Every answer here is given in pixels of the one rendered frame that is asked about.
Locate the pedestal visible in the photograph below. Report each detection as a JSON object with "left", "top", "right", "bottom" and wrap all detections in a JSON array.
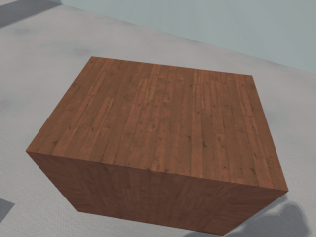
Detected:
[{"left": 26, "top": 56, "right": 289, "bottom": 236}]

